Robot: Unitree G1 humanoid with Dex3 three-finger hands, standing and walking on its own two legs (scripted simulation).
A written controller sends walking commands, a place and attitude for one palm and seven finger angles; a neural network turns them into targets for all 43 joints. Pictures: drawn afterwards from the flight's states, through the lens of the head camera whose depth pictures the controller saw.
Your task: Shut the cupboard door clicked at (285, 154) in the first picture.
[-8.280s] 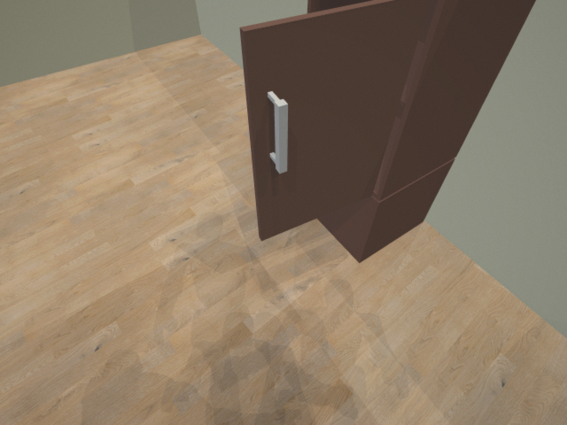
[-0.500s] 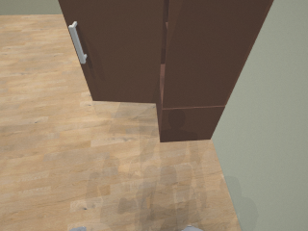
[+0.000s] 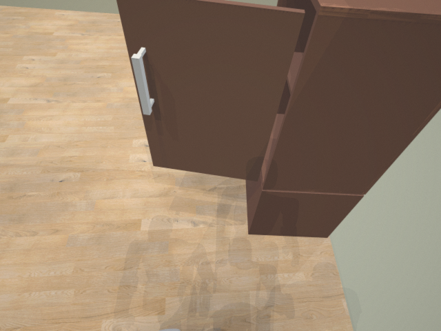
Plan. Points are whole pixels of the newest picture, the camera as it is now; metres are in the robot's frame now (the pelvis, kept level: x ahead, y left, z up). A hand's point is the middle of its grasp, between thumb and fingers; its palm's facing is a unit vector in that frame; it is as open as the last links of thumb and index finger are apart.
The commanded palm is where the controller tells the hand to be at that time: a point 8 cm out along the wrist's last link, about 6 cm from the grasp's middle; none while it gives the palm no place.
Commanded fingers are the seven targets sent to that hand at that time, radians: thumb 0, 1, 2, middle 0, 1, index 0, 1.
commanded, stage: take the last steps up to it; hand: left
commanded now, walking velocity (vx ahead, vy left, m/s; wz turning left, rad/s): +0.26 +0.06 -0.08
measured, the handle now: (145, 82) +0.66 +0.27 +0.06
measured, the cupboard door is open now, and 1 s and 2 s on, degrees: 83 83 83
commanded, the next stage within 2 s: come to a stop and stand still in 0.22 s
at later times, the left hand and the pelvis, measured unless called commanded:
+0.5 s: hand (143, 273) +0.25 +0.19 -0.16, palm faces +0.01 -0.98 -0.21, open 7.2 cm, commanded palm none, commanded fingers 0.00 0.90 0.90 -0.20 -0.30 -0.20 -0.30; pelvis +0.17 +0.02 +0.01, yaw -2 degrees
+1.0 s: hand (141, 290) +0.21 +0.19 -0.16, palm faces +0.00 -0.97 -0.25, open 7.4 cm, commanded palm none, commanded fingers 0.00 0.90 0.90 -0.20 -0.30 -0.20 -0.30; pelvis +0.17 +0.00 +0.01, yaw -2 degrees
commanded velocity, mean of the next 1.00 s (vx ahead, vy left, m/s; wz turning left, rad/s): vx -0.06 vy -0.01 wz -0.01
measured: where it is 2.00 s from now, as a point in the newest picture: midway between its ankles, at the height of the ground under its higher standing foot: outside the picture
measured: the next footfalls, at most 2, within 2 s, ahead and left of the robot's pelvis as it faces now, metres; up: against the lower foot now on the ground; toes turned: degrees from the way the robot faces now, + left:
right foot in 0.30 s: +0.22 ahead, -0.09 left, +0.00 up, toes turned -8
left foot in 0.52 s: +0.24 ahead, +0.14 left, +0.00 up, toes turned +3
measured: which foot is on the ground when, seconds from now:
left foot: down 0.00-0.30, up 0.32-0.50, down 0.52-0.82, up 0.84-1.00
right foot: up 0.00-0.28, down 0.30-0.56, up 0.58-0.80, down 0.82-1.00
